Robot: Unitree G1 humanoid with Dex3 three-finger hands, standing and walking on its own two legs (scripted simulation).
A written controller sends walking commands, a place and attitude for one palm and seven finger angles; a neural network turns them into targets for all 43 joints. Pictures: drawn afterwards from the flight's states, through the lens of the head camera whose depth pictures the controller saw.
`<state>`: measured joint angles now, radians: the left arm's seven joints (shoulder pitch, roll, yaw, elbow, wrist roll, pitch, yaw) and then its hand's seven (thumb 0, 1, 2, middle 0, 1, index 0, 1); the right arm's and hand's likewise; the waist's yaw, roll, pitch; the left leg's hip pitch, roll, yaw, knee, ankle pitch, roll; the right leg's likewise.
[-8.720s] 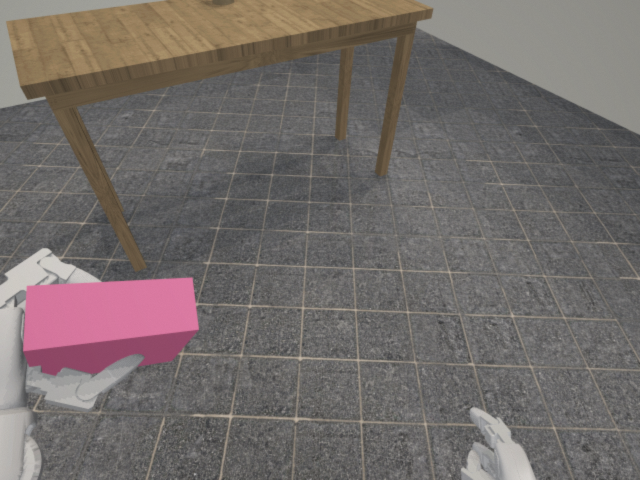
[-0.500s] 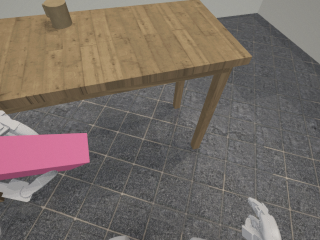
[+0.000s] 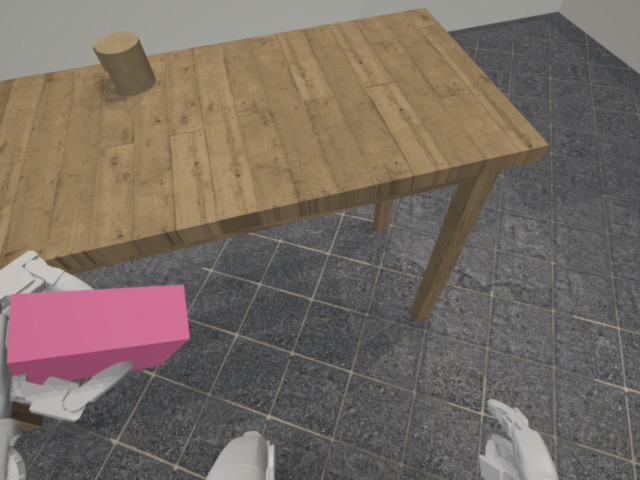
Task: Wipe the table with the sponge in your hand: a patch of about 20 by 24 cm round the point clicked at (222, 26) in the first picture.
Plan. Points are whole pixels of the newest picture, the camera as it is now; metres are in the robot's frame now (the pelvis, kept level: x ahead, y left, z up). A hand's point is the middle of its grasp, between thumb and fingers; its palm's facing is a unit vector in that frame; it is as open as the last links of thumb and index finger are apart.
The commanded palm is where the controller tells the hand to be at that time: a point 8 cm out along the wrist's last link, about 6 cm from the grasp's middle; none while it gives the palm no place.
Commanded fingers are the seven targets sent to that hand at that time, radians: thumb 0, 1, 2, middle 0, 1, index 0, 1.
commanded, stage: take the last steps up to it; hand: left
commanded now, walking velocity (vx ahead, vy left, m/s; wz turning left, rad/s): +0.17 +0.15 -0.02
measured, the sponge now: (125, 334) +0.24 +0.20 +0.12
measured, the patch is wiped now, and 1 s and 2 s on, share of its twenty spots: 0.00 0.00 0.00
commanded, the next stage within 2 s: come to a stop and stand still in 0.08 s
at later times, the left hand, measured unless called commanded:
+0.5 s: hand (46, 265) +0.28 +0.26 +0.17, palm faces +0.30 -0.84 -0.46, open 9.6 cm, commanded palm +0.23 +0.32 +0.17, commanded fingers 0.00 0.10 1.30 -1.20 -1.60 -1.20 -1.60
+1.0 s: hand (39, 356) +0.20 +0.23 +0.17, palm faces +0.39 -0.82 -0.41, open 9.6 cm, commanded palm +0.15 +0.27 +0.17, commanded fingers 0.00 0.10 1.30 -1.20 -1.60 -1.20 -1.60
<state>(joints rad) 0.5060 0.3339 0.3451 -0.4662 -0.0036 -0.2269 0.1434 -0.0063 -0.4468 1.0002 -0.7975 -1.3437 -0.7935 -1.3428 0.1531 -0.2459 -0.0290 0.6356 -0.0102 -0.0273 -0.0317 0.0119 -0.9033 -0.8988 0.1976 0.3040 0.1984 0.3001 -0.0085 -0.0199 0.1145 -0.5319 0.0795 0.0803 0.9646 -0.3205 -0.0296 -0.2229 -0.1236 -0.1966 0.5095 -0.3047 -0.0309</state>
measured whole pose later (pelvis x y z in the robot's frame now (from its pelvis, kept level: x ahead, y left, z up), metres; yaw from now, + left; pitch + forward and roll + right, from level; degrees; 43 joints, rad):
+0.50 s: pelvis +0.05 +0.04 -0.01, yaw -3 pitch +0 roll +0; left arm 0.51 0.40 0.36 -0.63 -0.03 -0.18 0.14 -0.01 -0.45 1.00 -0.80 -1.34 -0.79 -1.34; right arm 0.19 -0.10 0.06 0.56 -0.02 -0.09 -0.01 0.01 -0.90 -0.90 0.20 0.30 0.20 0.30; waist 0.01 -0.01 0.11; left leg -0.29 0.10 0.18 0.50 -0.20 0.00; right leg -0.32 0.00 -0.13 0.67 -0.39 0.04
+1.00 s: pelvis -0.02 +0.00 -0.01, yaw -1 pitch -1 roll +2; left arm 0.51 0.38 0.35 -0.53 -0.02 -0.18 0.17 -0.01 -0.45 1.00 -0.80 -1.34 -0.80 -1.34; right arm 0.22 -0.25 -0.01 0.59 0.00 -0.01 -0.07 0.01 -0.90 -0.90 0.19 0.30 0.19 0.30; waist 0.00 -0.04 0.02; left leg -0.19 0.01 0.06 0.53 -0.39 0.01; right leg -0.29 0.04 -0.19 0.39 -0.11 -0.13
